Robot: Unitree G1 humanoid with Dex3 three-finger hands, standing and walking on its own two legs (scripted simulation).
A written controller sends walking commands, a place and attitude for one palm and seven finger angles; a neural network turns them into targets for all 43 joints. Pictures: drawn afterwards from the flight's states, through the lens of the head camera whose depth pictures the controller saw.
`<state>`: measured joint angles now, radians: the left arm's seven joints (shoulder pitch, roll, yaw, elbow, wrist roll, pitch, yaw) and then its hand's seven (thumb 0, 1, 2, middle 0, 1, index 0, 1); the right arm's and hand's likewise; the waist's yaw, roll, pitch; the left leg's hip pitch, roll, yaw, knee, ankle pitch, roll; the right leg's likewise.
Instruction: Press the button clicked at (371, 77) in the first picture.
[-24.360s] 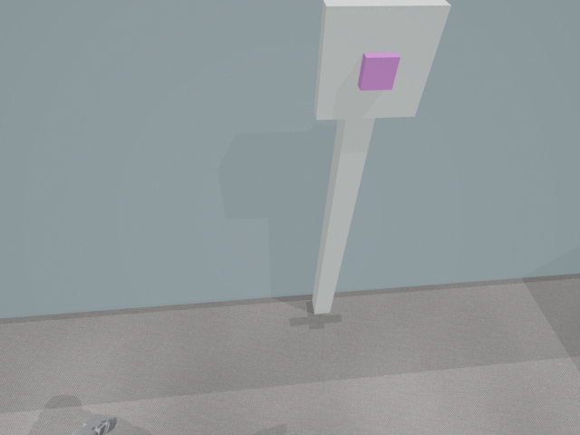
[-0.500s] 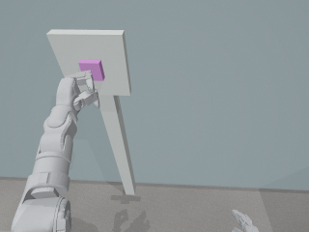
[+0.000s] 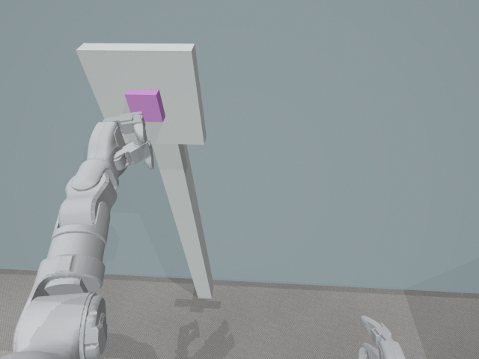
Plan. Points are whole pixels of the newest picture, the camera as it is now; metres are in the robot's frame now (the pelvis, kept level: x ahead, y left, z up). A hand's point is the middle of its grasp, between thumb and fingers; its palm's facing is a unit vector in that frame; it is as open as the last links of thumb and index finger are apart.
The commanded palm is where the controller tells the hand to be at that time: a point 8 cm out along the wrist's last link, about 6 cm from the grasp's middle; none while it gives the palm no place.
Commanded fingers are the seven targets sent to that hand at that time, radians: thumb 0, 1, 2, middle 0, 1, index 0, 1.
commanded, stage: aim a knuckle at the button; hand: left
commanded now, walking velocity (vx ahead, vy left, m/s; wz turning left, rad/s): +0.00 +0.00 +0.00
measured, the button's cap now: (146, 104) +0.50 +0.19 +0.20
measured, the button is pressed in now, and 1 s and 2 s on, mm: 0 1 7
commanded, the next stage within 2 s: press the button with the knuckle in 0.30 s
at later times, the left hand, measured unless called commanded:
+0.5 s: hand (152, 154) +0.39 +0.16 +0.17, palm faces +0.01 -1.00 -0.01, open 3.1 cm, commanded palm +0.38 +0.21 +0.17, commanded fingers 0.00 0.90 0.90 -1.30 -1.50 -1.30 -1.50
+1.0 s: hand (159, 136) +0.44 +0.16 +0.17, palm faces +0.01 -1.00 -0.02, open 3.0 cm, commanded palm +0.42 +0.21 +0.17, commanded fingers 0.00 0.90 0.90 -1.30 -1.50 -1.30 -1.50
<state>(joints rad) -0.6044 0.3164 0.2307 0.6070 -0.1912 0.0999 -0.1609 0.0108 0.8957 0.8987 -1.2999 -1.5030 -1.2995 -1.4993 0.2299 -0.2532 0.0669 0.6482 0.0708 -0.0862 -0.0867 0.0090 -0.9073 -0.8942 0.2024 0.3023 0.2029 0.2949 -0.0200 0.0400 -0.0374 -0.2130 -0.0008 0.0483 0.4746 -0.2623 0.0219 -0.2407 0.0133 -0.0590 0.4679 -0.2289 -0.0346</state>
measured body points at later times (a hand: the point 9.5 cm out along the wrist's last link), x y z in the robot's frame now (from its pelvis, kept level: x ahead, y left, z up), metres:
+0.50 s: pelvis +0.01 +0.00 +0.00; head -0.01 -0.01 +0.45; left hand +0.39 +0.22 +0.17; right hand +0.16 -0.24 -0.09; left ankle -0.01 +0.10 -0.74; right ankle +0.01 -0.10 -0.74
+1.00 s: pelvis +0.01 +0.00 +0.00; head +0.01 -0.01 +0.45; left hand +0.43 +0.21 +0.17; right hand +0.09 -0.25 -0.12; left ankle -0.01 +0.10 -0.74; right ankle +0.01 -0.10 -0.74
